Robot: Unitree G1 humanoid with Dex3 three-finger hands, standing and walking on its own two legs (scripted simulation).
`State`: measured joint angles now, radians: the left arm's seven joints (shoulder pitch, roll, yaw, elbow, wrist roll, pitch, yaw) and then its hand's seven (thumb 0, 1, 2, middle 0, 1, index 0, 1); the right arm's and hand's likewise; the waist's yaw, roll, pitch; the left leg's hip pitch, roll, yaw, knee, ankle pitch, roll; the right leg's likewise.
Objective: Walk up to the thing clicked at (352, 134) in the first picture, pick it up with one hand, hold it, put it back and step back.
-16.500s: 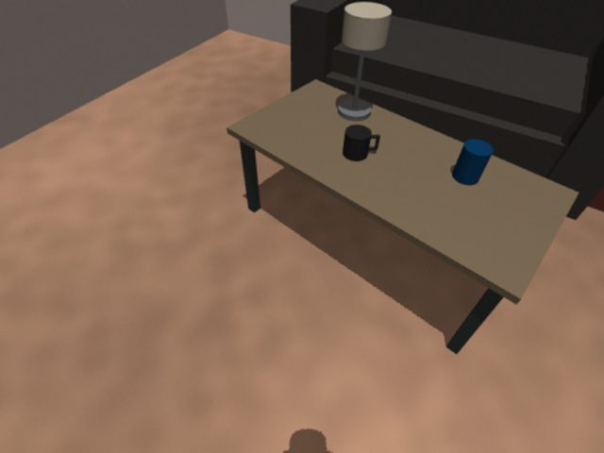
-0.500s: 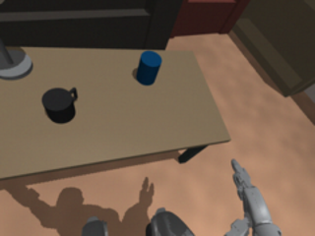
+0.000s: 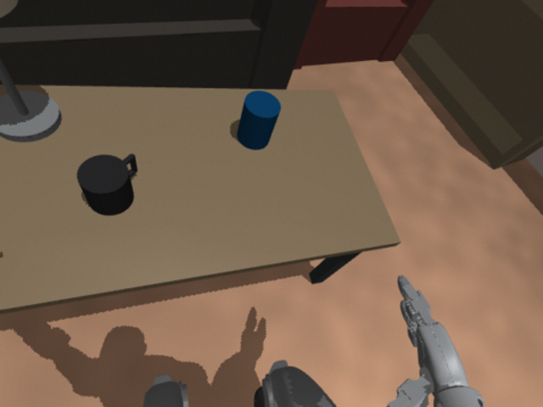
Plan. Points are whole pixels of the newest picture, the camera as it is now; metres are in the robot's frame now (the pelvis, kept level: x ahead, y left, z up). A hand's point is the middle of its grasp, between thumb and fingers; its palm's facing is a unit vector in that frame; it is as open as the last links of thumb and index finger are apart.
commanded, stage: approach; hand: left
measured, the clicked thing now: (113, 180) +0.59 +0.19 -0.20
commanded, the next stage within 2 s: close in in 0.64 s
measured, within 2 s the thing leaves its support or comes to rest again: neither
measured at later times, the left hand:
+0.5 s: hand (21, 192) +0.50 +0.30 -0.09, palm faces +0.24 -0.97 +0.04, open 13.3 cm
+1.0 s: hand (96, 205) +0.53 +0.22 -0.19, palm faces +0.24 -0.97 +0.02, open 12.7 cm
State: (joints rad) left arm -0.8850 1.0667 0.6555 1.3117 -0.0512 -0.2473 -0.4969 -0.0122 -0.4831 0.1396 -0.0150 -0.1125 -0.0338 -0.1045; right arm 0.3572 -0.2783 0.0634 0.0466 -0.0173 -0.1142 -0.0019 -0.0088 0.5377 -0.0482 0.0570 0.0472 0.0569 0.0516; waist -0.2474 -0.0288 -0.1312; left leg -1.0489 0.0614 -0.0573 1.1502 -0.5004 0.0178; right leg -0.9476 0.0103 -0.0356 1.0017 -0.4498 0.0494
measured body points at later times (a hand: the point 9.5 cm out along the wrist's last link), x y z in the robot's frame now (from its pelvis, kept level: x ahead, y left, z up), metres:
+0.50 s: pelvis -0.02 -0.01 -0.06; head +0.18 +0.09 +0.33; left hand +0.48 +0.35 -0.09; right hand +0.15 -0.26 -0.02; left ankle +0.02 +0.10 -0.65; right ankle +0.01 -0.17 -0.65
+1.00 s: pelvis -0.05 -0.02 -0.14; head +0.19 +0.08 +0.23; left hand +0.51 +0.27 -0.19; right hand +0.13 -0.26 -0.01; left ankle +0.02 +0.10 -0.66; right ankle +0.01 -0.17 -0.65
